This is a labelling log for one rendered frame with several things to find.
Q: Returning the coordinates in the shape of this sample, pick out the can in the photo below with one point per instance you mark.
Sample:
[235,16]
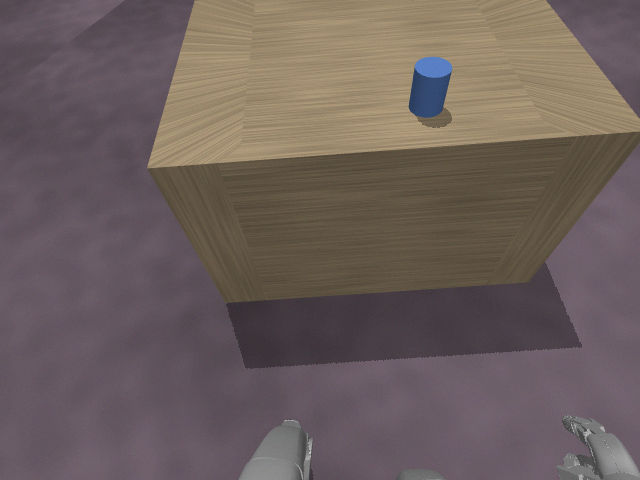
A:
[429,86]

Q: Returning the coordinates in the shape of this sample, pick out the right robot hand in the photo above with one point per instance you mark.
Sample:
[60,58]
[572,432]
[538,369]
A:
[608,454]

